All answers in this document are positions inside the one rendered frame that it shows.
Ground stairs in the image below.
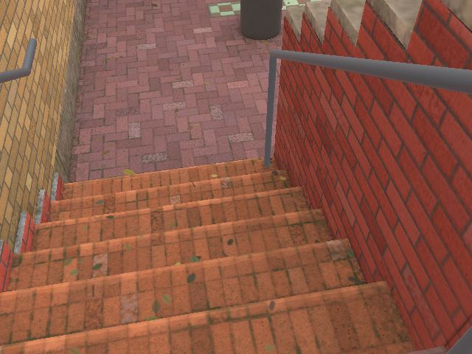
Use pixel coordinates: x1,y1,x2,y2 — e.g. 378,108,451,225
0,156,417,354

